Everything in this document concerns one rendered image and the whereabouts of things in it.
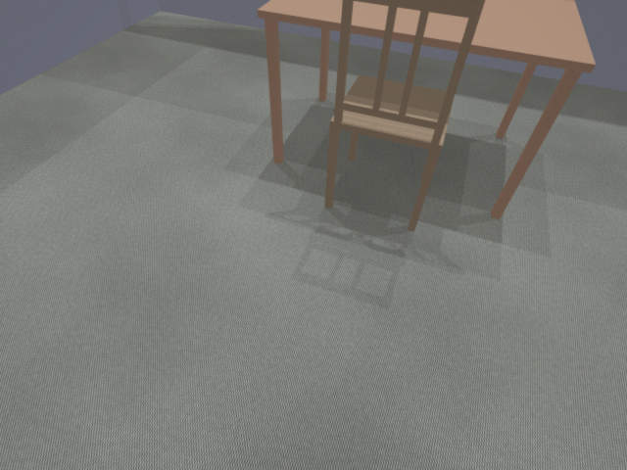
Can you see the chair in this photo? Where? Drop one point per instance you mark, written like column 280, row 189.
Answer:
column 396, row 111

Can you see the table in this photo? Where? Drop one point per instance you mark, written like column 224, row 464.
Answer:
column 537, row 32

